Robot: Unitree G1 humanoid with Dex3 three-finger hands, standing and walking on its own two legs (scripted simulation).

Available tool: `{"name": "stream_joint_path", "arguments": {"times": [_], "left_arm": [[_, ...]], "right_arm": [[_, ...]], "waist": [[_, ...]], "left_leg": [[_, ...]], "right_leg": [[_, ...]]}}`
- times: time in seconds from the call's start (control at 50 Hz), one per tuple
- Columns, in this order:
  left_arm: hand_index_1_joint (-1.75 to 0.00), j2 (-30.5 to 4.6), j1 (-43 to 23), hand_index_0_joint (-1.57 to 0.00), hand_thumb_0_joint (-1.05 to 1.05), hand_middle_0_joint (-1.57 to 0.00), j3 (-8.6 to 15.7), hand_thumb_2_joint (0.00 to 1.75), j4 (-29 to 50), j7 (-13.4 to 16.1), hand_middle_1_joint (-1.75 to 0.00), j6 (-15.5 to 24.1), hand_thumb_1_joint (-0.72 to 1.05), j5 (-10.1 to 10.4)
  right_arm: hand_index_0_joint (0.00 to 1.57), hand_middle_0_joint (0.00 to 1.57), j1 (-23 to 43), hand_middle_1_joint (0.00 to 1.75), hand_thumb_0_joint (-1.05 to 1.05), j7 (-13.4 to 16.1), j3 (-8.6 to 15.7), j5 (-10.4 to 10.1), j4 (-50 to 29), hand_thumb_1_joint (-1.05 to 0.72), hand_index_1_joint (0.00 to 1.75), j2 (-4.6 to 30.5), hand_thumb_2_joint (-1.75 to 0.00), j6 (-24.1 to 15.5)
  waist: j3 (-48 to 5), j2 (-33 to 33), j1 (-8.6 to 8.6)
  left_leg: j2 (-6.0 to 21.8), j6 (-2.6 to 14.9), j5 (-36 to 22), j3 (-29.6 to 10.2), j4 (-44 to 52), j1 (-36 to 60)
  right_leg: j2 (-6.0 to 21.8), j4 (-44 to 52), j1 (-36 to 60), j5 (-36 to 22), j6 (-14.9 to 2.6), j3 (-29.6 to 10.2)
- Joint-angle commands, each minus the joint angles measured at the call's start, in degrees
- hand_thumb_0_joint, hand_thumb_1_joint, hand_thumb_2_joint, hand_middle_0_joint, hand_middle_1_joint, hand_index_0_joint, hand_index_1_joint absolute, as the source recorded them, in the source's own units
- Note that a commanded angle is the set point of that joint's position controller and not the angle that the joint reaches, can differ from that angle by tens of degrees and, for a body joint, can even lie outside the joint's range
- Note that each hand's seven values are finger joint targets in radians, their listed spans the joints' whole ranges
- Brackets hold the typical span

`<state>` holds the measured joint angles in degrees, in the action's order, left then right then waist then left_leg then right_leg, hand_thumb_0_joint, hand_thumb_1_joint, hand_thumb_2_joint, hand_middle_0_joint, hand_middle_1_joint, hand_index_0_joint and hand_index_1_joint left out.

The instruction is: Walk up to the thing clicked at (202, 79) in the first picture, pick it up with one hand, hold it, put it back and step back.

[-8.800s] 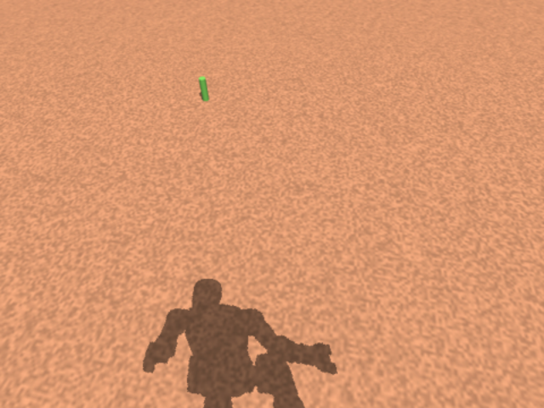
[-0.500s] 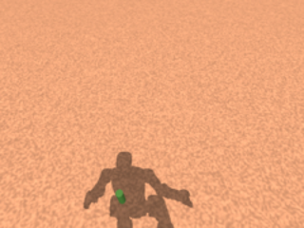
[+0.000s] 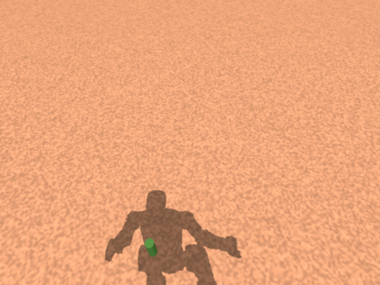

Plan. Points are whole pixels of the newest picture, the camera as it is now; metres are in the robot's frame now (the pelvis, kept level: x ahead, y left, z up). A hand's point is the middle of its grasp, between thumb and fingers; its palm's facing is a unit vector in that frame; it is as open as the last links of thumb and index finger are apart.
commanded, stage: stand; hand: left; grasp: from the side
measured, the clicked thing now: (151, 247) +0.38 +0.20 -0.71
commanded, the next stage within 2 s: go down in 0.22 s
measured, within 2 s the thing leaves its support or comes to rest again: neither
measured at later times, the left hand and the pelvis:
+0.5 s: hand out of the picture +0.13 +0.25 -0.16, palm faces +0.05 -0.95 -0.32, open 9.1 cm; pelvis -0.02 +0.00 -0.01, yaw +1 degrees
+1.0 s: hand out of the picture +0.14 +0.26 -0.20, palm faces +0.00 -0.93 -0.38, open 15.2 cm; pelvis -0.01 +0.00 -0.07, yaw +0 degrees
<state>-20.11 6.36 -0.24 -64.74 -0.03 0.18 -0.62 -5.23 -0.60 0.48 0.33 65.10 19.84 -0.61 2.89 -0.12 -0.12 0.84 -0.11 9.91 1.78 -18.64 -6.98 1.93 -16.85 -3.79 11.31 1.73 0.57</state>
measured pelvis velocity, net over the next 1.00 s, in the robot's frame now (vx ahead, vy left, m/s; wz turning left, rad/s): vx -0.01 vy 0.00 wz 0.01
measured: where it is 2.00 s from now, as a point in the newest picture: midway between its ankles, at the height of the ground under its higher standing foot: outside the picture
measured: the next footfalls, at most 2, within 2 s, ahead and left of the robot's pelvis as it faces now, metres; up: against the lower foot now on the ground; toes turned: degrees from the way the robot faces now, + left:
none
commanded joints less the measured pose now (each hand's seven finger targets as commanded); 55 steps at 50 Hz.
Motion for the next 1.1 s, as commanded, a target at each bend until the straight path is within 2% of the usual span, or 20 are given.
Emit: {"name": "stream_joint_path", "arguments": {"times": [0.0,0.18,0.3,0.32,0.34,0.38,0.42,0.46,0.5,0.56,0.58,0.62,0.68,0.78,0.86,0.88,0.98,1.02,1.06,1.08], "left_arm": [[-0.30,-11.98,-1.68,-0.20,0.00,-0.20,2.46,0.90,3.36,0.67,-0.30,1.42,0.90,-0.12],[-0.30,-12.04,-1.24,-0.20,0.00,-0.20,2.50,0.90,3.45,0.73,-0.30,1.54,0.90,-0.04],[-0.22,-12.15,-1.03,-0.27,0.00,-0.28,2.64,0.82,3.33,0.57,-0.22,1.22,0.82,-0.02],[-0.21,-2.93,-21.14,-0.19,0.00,-0.20,2.83,0.74,23.43,1.45,-0.23,7.04,0.74,2.90],[-0.19,-5.57,-28.78,-0.11,0.00,-0.12,4.07,0.66,19.12,1.89,-0.21,6.54,0.66,3.00],[-0.32,-10.19,-14.48,-0.02,0.00,0.00,8.27,0.50,5.95,1.45,-0.34,3.20,0.50,1.61],[-0.41,-15.17,-18.09,-0.03,0.00,0.00,10.82,0.57,10.56,0.41,-0.44,3.46,0.34,-0.34],[-0.55,-13.81,-9.02,-0.12,0.00,-0.09,12.60,0.68,5.81,-1.22,-0.58,2.15,0.27,-2.75],[-0.55,-13.29,-2.81,-0.03,0.00,-0.01,14.26,0.66,7.90,-1.97,-0.58,0.69,0.11,-4.15],[-0.63,-10.80,-4.90,-0.11,0.00,-0.09,12.17,0.74,14.29,-1.76,-0.66,-2.53,-0.03,-5.01],[-0.55,-9.63,-3.96,-0.03,0.00,-0.01,11.39,0.66,14.25,-1.76,-0.58,-3.94,-0.11,-5.46],[-0.61,-11.47,-5.50,-0.10,0.00,-0.08,12.31,0.67,17.98,-1.42,-0.62,-5.71,-0.26,-5.45],[-0.42,-9.41,-3.78,-0.01,0.00,-0.01,12.56,0.44,21.46,-0.78,-0.42,-7.01,-0.42,-4.95],[-0.68,-10.81,-4.20,-0.11,0.00,-0.10,14.75,0.68,31.69,-0.48,-0.68,-6.05,-0.42,-4.88],[-0.59,-11.61,0.94,-0.03,0.00,-0.02,15.45,0.58,36.55,-1.11,-0.59,-7.09,-0.46,-5.59],[-0.67,-12.11,1.86,-0.11,0.00,-0.10,15.59,0.66,38.77,-1.29,-0.67,-7.48,-0.43,-5.77],[-0.43,-11.71,6.66,-0.01,0.00,-0.02,15.95,0.43,42.08,-1.78,-0.43,-10.78,-0.46,-5.67],[-0.53,-10.30,7.31,-0.03,0.00,-0.02,15.10,0.55,42.97,-2.32,-0.54,-11.60,-0.42,-5.55],[-0.53,-11.23,8.16,-0.11,0.00,-0.11,16.74,0.55,42.97,-2.49,-0.54,-11.69,-0.44,-5.49],[-0.47,-11.06,8.60,-0.03,0.00,-0.03,16.56,0.48,43.82,-2.73,-0.48,-11.47,-0.44,-5.60]], "right_arm": [[0.20,0.20,2.64,0.30,0.00,0.92,2.13,0.05,-3.50,-0.90,0.30,12.47,-0.90,-1.25],[0.20,0.20,1.97,0.30,0.00,0.98,2.01,0.09,-3.58,-0.90,0.30,12.41,-0.90,-1.28],[0.20,0.21,1.80,0.30,0.00,0.96,2.01,0.13,-3.49,-0.94,0.30,12.38,-0.91,-1.19],[0.20,0.20,-0.18,0.30,0.00,2.03,-0.61,-3.62,-20.38,-1.02,0.30,2.96,-0.93,-4.02],[0.20,0.20,-3.53,0.30,0.00,2.58,-0.20,-3.74,-17.00,-1.03,0.30,4.92,-0.93,-3.90],[0.20,0.20,-5.67,0.30,0.00,2.69,1.27,-3.52,-18.01,-1.01,0.30,6.51,-0.93,-2.83],[0.20,0.20,-7.71,0.30,0.00,3.40,2.83,-2.91,-20.08,-1.03,0.30,6.54,-0.93,-3.19],[0.20,0.20,-8.96,0.30,0.00,2.97,4.05,-1.57,-21.84,-1.01,0.30,6.29,-0.93,-3.50],[0.20,0.20,-9.47,0.30,0.00,2.56,4.58,-1.34,-24.55,-0.99,0.30,5.48,-0.92,-3.54],[0.20,0.20,-6.94,0.30,0.00,2.62,4.17,-1.78,-28.79,-1.03,0.30,4.58,-0.93,-3.76],[0.20,0.20,-6.12,0.30,0.00,2.48,4.10,-1.92,-29.72,-0.95,0.30,4.58,-0.90,-4.00],[0.20,0.20,-4.93,0.30,0.00,2.30,4.04,-2.20,-32.17,-0.97,0.30,4.61,-0.94,-4.45],[0.20,0.20,-6.50,0.30,0.00,2.26,3.92,-2.04,-33.30,-0.83,0.30,3.86,-0.88,-5.66],[0.20,0.20,-8.40,0.30,0.00,2.90,4.56,-1.47,-34.61,-0.94,0.30,3.34,-0.92,-8.08],[0.20,0.20,-8.59,0.30,0.00,3.68,4.80,-1.23,-35.80,-0.84,0.30,3.21,-0.88,-9.18],[0.20,0.20,-8.41,0.30,0.00,3.93,4.78,-1.13,-36.16,-0.92,0.30,3.33,-0.93,-9.25],[0.20,0.20,-7.71,0.30,0.00,4.70,4.34,-0.96,-37.44,-0.80,0.30,2.89,-0.87,-9.83],[0.20,0.20,-7.59,0.30,0.00,4.94,4.10,-0.83,-38.10,-0.83,0.30,2.59,-0.88,-10.00],[0.20,0.20,-7.47,0.30,0.00,5.02,4.05,-0.62,-38.38,-0.89,0.30,2.45,-0.92,-10.50],[0.20,0.20,-7.21,0.30,0.00,5.06,4.04,-0.53,-38.71,-0.82,0.30,2.15,-0.88,-10.74]], "waist": [[-4.66,0.71,0.01],[-5.51,-0.31,0.08],[-3.67,-0.11,0.15],[0.76,-0.75,-6.67],[-1.63,-0.44,-5.22],[-0.91,2.96,-2.28],[-9.62,0.78,-1.39],[-14.31,-0.74,-0.65],[-17.78,-2.66,2.07],[-15.55,-4.79,1.37],[-13.51,-4.04,1.09],[-11.80,-2.53,0.52],[-13.14,-1.45,-0.39],[-19.53,-3.25,-1.18],[-21.24,-4.19,-1.08],[-22.23,-5.28,-1.16],[-20.85,-3.63,-1.41],[-20.07,-3.79,-2.31],[-20.13,-2.86,-1.80],[-20.00,-4.06,-1.65]], "left_leg": [[7.30,1.20,-10.80,-5.63,2.28,2.43],[7.26,1.24,-13.27,-5.39,1.74,2.75],[6.86,1.01,-7.88,-5.63,3.17,1.25],[-0.27,0.57,0.50,0.93,-0.49,-4.71],[-0.65,0.54,1.87,0.78,-1.72,-4.51],[-0.63,0.85,2.68,0.94,-5.03,-9.20],[-0.89,0.72,-0.51,0.68,-8.16,-8.19],[-1.26,0.42,-3.24,0.13,-12.33,-10.77],[-1.67,0.00,-5.91,-0.03,-14.06,-11.78],[-1.35,-0.53,-2.16,-0.44,-12.92,-13.41],[-0.89,-0.52,0.03,-0.84,-13.10,-15.36],[-0.39,-0.25,4.15,-1.48,-14.69,-18.47],[-0.15,-0.04,5.22,-1.32,-17.97,-20.54],[0.20,0.12,1.78,-1.68,-25.83,-22.92],[0.43,0.03,0.42,-2.15,-28.37,-24.13],[0.48,-0.08,-0.55,-2.16,-28.86,-23.63],[0.41,0.19,-1.38,-2.17,-31.91,-26.71],[0.47,0.36,-1.59,-2.26,-33.42,-28.10],[0.47,0.49,-1.68,-2.47,-34.86,-29.94],[0.38,0.50,-1.39,-2.31,-35.64,-30.68]], "right_leg": [[6.40,2.30,-1.02,-9.29,-2.39,-3.96],[6.62,2.12,-0.23,-12.11,-2.27,-3.94],[6.22,2.64,-1.21,-6.71,-2.39,-3.79],[-2.16,-1.74,-15.07,-3.07,-2.09,1.03],[-1.97,-2.58,-13.06,-1.58,-2.31,1.44],[-2.45,-4.54,-14.04,1.76,-2.58,2.32],[-2.11,-7.80,-14.22,-1.42,-2.60,1.41],[-1.96,-12.39,-14.74,-4.36,-2.81,1.34],[-2.07,-14.47,-13.25,-5.58,-3.08,1.33],[-2.61,-13.90,-15.80,-1.38,-3.29,1.70],[-2.90,-14.32,-17.66,0.70,-3.34,2.10],[-3.06,-15.64,-20.94,4.68,-3.24,2.22],[-3.28,-19.17,-24.22,6.02,-3.04,2.52],[-3.01,-27.20,-29.43,3.12,-2.79,2.00],[-2.84,-30.23,-31.72,2.19,-2.76,1.81],[-2.86,-30.89,-32.08,1.49,-2.79,1.75],[-2.79,-32.56,-33.44,0.62,-2.47,1.92],[-2.62,-33.39,-35.10,0.27,-2.35,1.99],[-2.62,-34.75,-35.59,0.28,-2.30,2.18],[-2.54,-35.29,-36.52,0.38,-2.37,2.02]]}}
